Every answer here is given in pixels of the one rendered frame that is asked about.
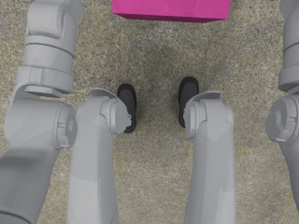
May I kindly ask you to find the right robot forearm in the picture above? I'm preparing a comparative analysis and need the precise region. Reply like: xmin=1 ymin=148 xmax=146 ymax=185
xmin=278 ymin=0 xmax=299 ymax=95

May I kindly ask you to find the carton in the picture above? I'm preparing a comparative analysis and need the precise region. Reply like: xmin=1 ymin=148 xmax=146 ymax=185
xmin=112 ymin=0 xmax=231 ymax=23

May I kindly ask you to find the robot right upper arm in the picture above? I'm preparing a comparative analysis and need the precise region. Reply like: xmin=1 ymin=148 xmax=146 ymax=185
xmin=264 ymin=94 xmax=299 ymax=213

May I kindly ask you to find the robot right foot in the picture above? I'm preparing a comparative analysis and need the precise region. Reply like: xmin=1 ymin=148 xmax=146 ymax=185
xmin=178 ymin=77 xmax=199 ymax=128

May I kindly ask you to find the robot left upper arm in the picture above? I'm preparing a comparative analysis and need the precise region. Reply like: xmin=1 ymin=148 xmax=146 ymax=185
xmin=0 ymin=97 xmax=78 ymax=224

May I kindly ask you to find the left robot forearm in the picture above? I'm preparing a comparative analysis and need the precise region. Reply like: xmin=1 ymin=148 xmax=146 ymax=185
xmin=4 ymin=0 xmax=84 ymax=140

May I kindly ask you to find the robot right shin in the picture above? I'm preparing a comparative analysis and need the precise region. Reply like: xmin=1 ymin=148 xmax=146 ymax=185
xmin=183 ymin=91 xmax=235 ymax=129

